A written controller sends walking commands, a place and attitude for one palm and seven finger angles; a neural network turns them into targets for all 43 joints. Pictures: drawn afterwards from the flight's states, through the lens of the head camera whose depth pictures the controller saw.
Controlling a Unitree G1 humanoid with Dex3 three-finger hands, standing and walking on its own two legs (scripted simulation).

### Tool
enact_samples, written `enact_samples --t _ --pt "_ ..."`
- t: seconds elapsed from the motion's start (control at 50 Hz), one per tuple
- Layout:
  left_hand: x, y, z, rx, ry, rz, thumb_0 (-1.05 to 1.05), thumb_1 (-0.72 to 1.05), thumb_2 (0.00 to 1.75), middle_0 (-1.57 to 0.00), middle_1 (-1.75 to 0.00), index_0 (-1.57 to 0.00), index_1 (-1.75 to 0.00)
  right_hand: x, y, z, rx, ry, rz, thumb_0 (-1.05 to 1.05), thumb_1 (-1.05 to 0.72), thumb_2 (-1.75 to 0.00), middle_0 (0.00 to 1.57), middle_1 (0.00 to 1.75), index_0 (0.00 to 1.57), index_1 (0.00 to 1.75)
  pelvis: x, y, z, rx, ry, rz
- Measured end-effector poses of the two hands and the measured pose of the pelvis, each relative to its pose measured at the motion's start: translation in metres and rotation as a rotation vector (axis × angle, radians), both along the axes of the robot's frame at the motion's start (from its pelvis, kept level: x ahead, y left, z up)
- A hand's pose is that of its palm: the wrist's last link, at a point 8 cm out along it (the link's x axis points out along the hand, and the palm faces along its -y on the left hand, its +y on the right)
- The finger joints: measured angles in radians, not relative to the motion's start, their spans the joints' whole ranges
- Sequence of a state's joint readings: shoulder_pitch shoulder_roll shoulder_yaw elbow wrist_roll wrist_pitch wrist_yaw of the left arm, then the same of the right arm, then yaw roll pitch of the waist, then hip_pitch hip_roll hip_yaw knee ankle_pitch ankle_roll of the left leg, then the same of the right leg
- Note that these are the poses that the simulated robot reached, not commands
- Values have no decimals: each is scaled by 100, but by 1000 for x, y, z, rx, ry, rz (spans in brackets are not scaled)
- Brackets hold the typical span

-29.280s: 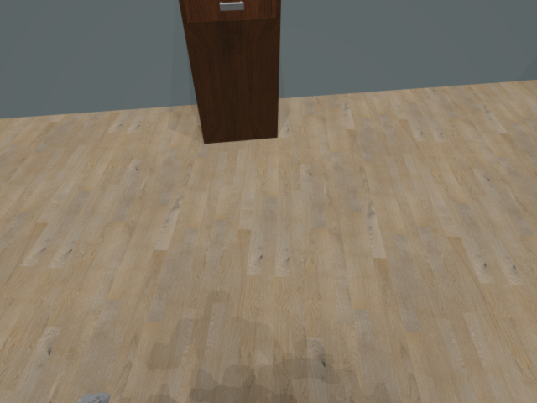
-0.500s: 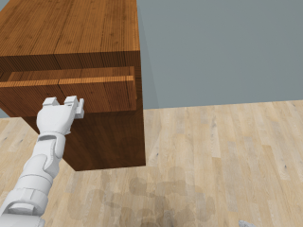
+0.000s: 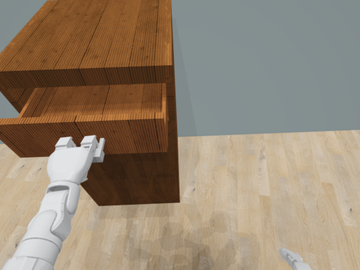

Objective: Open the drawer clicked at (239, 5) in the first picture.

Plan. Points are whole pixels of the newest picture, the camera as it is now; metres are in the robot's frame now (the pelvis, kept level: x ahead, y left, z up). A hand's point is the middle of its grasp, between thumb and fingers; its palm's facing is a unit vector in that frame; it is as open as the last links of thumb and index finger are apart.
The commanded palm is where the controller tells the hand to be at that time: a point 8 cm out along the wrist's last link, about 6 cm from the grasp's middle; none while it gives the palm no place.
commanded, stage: pull the drawer open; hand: left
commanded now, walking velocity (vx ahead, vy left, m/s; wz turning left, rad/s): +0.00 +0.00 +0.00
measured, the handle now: (82, 149) +0.39 +0.26 +0.03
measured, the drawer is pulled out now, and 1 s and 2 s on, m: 0.12 0.23 0.30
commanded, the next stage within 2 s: open the thumb to release the handle in 1.80 s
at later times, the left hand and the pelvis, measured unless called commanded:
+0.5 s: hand (75, 196) +0.28 +0.25 +0.01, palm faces -0.01 -0.04 -1.00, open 6.0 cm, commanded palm +0.24 +0.25 +0.06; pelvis +0.00 -0.01 +0.00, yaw +0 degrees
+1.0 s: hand (70, 217) +0.23 +0.25 +0.01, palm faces -0.02 -0.05 -1.00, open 6.0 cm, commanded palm +0.18 +0.25 +0.06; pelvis +0.00 -0.01 +0.00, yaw -1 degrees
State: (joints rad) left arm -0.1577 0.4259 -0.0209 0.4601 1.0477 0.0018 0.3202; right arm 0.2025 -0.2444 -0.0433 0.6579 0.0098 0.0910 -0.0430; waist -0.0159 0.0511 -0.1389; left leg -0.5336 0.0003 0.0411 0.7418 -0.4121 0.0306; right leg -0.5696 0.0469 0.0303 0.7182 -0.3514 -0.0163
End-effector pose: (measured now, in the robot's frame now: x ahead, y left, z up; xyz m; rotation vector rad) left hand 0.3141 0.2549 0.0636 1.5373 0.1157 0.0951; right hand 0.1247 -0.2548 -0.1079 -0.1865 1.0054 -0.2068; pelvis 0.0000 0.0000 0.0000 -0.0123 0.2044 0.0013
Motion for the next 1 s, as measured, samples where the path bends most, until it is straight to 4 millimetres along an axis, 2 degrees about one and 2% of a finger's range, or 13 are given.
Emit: enact_samples --t 0.3,0.56,0.76,1.0 --pt "-27 -4 0 5 2 23 2 69 77 -28 -131 -37 -134 6 -3 2 8 -47 20 0 -91 -90 20 30 20 30 -5 -6 0 10 -25 -3" --pt "-67 -6 0 -4 -7 28 3 69 78 -27 -132 -37 -134 33 1 10 14 -120 71 1 -91 -90 20 30 20 30 -2 -8 0 13 -45 -4" --pt "-86 -8 0 -6 -3 36 3 68 78 -27 -131 -38 -133 56 11 16 30 -172 114 1 -91 -90 20 30 20 30 -1 -10 1 16 -57 -4" --pt "-104 -9 1 -13 8 38 3 69 76 -26 -131 -38 -132 63 13 20 40 -199 118 1 -91 -90 20 30 20 30 2 -12 1 19 -60 -20"
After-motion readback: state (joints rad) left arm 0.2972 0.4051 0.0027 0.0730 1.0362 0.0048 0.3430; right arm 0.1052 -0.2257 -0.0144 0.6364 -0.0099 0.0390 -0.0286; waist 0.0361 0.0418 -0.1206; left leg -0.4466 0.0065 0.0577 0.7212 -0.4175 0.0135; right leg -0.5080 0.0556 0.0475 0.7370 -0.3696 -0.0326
